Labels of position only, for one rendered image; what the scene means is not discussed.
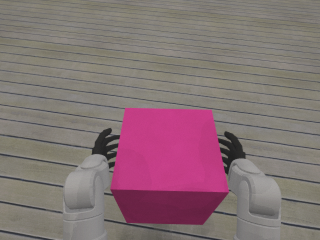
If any left robot forearm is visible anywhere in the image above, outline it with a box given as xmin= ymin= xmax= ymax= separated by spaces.
xmin=62 ymin=154 xmax=110 ymax=240

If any right robot forearm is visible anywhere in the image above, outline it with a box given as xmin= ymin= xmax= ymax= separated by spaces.
xmin=228 ymin=158 xmax=282 ymax=240

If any robot right hand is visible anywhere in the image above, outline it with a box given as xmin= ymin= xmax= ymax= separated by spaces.
xmin=218 ymin=131 xmax=246 ymax=175

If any robot left hand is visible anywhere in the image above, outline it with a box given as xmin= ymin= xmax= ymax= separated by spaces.
xmin=91 ymin=128 xmax=120 ymax=169

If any carton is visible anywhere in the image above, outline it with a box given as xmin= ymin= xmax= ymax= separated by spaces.
xmin=110 ymin=108 xmax=229 ymax=225

